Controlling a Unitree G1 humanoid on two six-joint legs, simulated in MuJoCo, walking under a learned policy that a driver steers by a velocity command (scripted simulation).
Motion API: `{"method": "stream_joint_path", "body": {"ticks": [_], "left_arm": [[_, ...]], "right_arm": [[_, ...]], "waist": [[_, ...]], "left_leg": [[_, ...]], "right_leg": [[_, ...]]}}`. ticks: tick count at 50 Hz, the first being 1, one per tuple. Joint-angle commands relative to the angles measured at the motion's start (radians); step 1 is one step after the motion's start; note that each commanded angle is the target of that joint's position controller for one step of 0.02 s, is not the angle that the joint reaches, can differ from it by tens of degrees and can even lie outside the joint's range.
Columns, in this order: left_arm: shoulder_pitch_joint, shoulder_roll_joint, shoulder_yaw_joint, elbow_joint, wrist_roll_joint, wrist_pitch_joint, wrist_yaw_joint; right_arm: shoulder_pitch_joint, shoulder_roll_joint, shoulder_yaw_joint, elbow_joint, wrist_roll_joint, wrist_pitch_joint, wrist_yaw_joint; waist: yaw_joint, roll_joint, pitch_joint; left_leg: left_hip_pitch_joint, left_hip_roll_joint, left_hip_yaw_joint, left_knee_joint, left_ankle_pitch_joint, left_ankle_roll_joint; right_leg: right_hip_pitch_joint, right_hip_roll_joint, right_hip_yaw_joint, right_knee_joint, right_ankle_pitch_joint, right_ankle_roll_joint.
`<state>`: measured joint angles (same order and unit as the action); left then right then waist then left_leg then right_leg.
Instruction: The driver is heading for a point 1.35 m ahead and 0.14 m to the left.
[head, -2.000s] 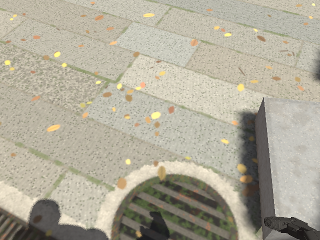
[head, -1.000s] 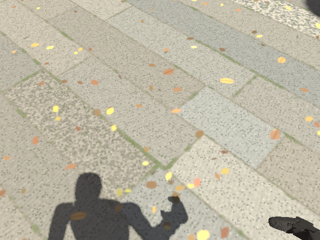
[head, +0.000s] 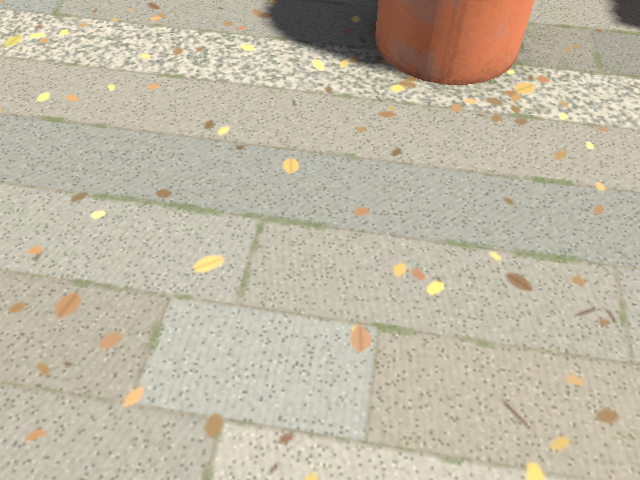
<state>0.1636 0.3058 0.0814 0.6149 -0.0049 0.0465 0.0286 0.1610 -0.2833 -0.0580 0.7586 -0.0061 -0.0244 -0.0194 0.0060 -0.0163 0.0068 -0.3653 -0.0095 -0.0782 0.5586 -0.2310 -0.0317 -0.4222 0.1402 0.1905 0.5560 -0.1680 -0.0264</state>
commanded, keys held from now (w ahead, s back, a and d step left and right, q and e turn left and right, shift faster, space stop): no key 1.00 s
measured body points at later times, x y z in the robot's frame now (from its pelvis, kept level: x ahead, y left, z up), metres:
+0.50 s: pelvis +0.00 +0.00 +0.01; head +0.01 -0.01 +0.46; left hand +0.15 +0.24 -0.10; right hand +0.10 -0.27 -0.11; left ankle +0.03 +0.14 -0.73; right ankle -0.02 -0.13 -0.73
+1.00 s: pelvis +0.00 -0.01 +0.01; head +0.01 -0.01 +0.46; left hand +0.10 +0.24 -0.12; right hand +0.05 -0.27 -0.13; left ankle +0.03 +0.14 -0.73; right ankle -0.02 -0.13 -0.73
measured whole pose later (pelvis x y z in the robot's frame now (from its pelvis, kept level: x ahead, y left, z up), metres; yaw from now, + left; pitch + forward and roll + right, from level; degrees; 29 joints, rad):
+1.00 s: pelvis +0.00 -0.01 +0.01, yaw -3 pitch -2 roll +0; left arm 0.26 0.21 0.04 0.84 0.01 0.00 0.03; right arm 0.21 -0.23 -0.05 0.98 0.00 0.00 -0.04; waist -0.02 0.00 0.04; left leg -0.24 0.03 -0.04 0.53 -0.26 -0.04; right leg -0.18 0.02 0.05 0.53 -0.32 0.00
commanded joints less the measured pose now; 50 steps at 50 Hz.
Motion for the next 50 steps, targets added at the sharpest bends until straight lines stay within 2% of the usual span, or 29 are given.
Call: {"method": "stream_joint_path", "body": {"ticks": [1,2,3,4,5,6,8,10,11,12,14,15,16,17,18,19,20,23,34,50], "left_arm": [[0.065,0.053,0.011,-0.082,-0.001,-0.015,0.0],[0.032,0.133,0.032,-0.083,0.014,-0.031,-0.001],[0.038,0.171,0.048,-0.062,0.004,-0.032,-0.004],[0.059,0.153,0.049,-0.033,0.001,-0.023,-0.001],[0.065,0.129,0.043,-0.022,0.005,-0.013,0.004],[0.067,0.094,0.033,-0.015,0.004,-0.006,0.004],[0.044,0.046,0.014,-0.021,-0.002,-0.004,0.001],[0.002,0.008,-0.005,-0.033,0.0,-0.007,-0.004],[-0.019,0.003,-0.009,-0.039,-0.002,-0.009,-0.008],[-0.02,0.018,-0.005,-0.036,-0.008,-0.01,-0.01],[0.03,0.03,0.001,-0.005,-0.01,-0.012,-0.012],[0.039,0.039,0.002,0.004,-0.001,-0.013,-0.013],[0.046,0.073,0.005,-0.003,0.01,-0.014,-0.007],[0.058,0.142,0.017,-0.007,0.02,-0.011,0.002],[0.033,0.095,0.009,0.018,0.025,-0.014,-0.008],[0.008,0.039,-0.004,0.003,0.027,-0.021,-0.019],[0.013,0.027,-0.009,0.014,0.033,-0.027,-0.02],[0.029,0.042,-0.01,0.028,0.024,-0.047,-0.018],[0.061,0.015,-0.021,0.074,0.018,-0.058,-0.008],[0.113,0.001,-0.024,0.199,0.011,-0.062,0.002]], "right_arm": [[0.02,-0.246,-0.061,-0.063,-0.042,-0.007,0.002],[0.022,-0.191,-0.052,-0.081,-0.053,-0.009,0.001],[-0.004,-0.164,-0.045,-0.094,-0.038,-0.011,-0.003],[-0.036,-0.144,-0.04,-0.096,-0.02,-0.01,-0.005],[-0.046,-0.124,-0.034,-0.097,-0.002,-0.009,-0.005],[-0.044,-0.106,-0.025,-0.093,0.003,-0.006,-0.006],[-0.038,-0.085,-0.017,-0.086,-0.002,0.004,-0.005],[-0.028,-0.09,-0.019,-0.079,-0.003,0.014,-0.005],[-0.002,-0.106,-0.024,-0.071,-0.002,0.019,-0.005],[0.02,-0.122,-0.027,-0.065,0.001,0.023,-0.004],[0.017,-0.124,-0.024,-0.059,0.014,0.026,-0.001],[0.046,-0.112,-0.019,-0.048,0.02,0.019,0.001],[0.069,-0.099,-0.012,-0.042,0.011,0.006,0.006],[0.087,-0.079,-0.004,-0.05,-0.018,-0.013,0.019],[0.079,-0.041,0.005,-0.045,-0.019,-0.021,0.021],[0.016,-0.078,0.001,-0.039,-0.023,-0.02,0.019],[-0.012,-0.077,-0.002,-0.039,-0.019,-0.016,0.017],[0.002,-0.069,-0.002,-0.025,-0.012,0.0,0.007],[0.031,-0.061,-0.007,0.063,-0.003,0.005,-0.006],[0.053,-0.053,-0.009,0.197,0.005,0.018,-0.025]], "waist": [[0.052,0.273,-0.079],[0.002,0.288,-0.09],[0.005,0.201,-0.084],[0.021,0.147,-0.072],[0.019,0.138,-0.066],[0.017,0.135,-0.064],[0.013,0.163,-0.068],[-0.012,0.21,-0.085],[-0.032,0.234,-0.087],[-0.043,0.244,-0.089],[-0.015,0.223,-0.077],[-0.014,0.199,-0.067],[-0.022,0.146,-0.088],[-0.058,-0.009,-0.123],[-0.069,-0.141,-0.127],[-0.033,-0.088,-0.079],[-0.024,-0.069,-0.059],[-0.028,-0.065,-0.001],[-0.024,0.003,0.004],[-0.023,0.011,0.018]], "left_leg": [[0.196,0.338,-0.349,-0.251,0.289,0.215],[0.147,0.423,-0.464,-0.27,0.334,0.325],[0.147,0.382,-0.389,-0.246,0.339,0.313],[0.155,0.315,-0.293,-0.219,0.338,0.263],[0.176,0.28,-0.243,-0.203,0.345,0.234],[0.176,0.259,-0.202,-0.196,0.389,0.229],[0.185,0.207,-0.121,-0.194,0.395,0.218],[0.204,0.185,-0.088,-0.181,0.387,0.211],[0.213,0.194,-0.1,-0.179,0.383,0.221],[0.224,0.205,-0.119,-0.173,0.378,0.229],[0.201,0.201,-0.125,-0.148,0.356,0.214],[0.17,0.189,-0.125,-0.147,0.326,0.182],[0.11,0.177,-0.117,-0.136,0.255,0.128],[0.047,0.109,-0.041,-0.071,0.153,0.076],[0.115,0.057,0.033,-0.099,0.021,0.025],[0.137,0.05,0.039,-0.083,0.033,-0.002],[0.142,0.048,0.043,-0.078,0.052,-0.005],[0.145,0.052,0.034,-0.08,0.08,0.009],[0.169,0.053,0.033,-0.084,0.103,0.0],[0.177,0.049,0.037,-0.097,0.12,0.007]], "right_leg": [[-0.127,0.013,-0.035,0.18,-0.362,-0.008],[-0.145,-0.019,-0.026,0.414,-0.468,0.038],[-0.153,-0.027,-0.005,0.538,-0.42,0.051],[-0.155,-0.034,-0.011,0.586,-0.37,0.068],[-0.169,-0.04,-0.012,0.613,-0.332,0.083],[-0.153,-0.042,-0.016,0.621,-0.307,0.097],[-0.096,-0.064,-0.073,0.489,-0.273,0.113],[0.001,-0.11,-0.134,0.277,-0.276,0.121],[0.042,-0.118,-0.153,0.193,-0.288,0.12],[0.074,-0.116,-0.166,0.121,-0.27,0.118],[0.185,-0.109,-0.191,-0.125,-0.086,0.09],[0.252,-0.117,-0.171,-0.224,0.016,0.066],[0.349,-0.179,-0.098,-0.216,0.119,0.035],[0.419,-0.278,-0.017,-0.128,0.34,-0.009],[0.288,-0.275,-0.016,-0.127,0.165,-0.056],[0.234,-0.24,-0.026,-0.149,0.042,-0.05],[0.204,-0.227,-0.035,-0.158,-0.014,-0.032],[0.151,-0.207,-0.052,-0.156,-0.032,-0.008],[0.15,-0.184,-0.071,-0.141,-0.034,-0.003],[0.168,-0.156,-0.112,-0.139,0.006,0.011]]}}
